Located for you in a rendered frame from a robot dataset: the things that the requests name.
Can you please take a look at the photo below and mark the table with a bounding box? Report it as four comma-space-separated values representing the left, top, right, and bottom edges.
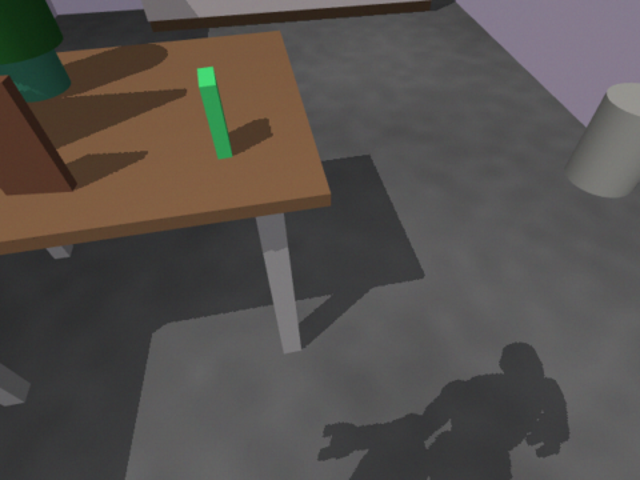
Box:
0, 31, 331, 406

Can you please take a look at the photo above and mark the potted plant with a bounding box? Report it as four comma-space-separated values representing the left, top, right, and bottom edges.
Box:
0, 0, 71, 102

